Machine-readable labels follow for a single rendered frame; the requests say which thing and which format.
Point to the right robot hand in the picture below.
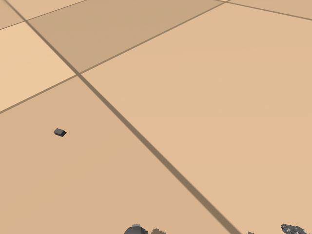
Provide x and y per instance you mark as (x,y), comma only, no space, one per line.
(289,229)

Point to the small box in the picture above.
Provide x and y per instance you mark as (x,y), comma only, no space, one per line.
(59,132)

